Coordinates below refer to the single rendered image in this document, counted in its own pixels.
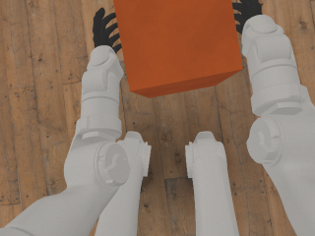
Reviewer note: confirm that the right robot upper arm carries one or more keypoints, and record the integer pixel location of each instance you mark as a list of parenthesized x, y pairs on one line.
[(285, 146)]

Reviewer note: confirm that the left robot upper arm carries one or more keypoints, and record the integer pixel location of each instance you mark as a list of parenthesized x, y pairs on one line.
[(93, 174)]

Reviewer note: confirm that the robot shin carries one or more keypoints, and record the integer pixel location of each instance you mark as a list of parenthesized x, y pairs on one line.
[(133, 135), (219, 146)]

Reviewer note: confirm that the left robot forearm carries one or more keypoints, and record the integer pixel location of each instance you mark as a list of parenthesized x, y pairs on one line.
[(99, 119)]

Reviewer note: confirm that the robot left hand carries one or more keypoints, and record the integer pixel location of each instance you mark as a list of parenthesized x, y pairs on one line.
[(101, 34)]

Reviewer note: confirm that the left robot shin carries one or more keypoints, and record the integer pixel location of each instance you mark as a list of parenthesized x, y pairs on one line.
[(133, 135)]

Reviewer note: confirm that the right robot shin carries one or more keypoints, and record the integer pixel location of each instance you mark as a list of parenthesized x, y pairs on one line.
[(219, 146)]

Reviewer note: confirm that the right robot forearm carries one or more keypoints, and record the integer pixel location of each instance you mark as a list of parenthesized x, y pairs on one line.
[(272, 70)]

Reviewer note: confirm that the carton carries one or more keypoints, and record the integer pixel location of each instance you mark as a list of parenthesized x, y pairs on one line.
[(172, 46)]

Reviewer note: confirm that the robot right hand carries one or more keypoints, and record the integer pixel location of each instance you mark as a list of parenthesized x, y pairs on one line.
[(248, 9)]

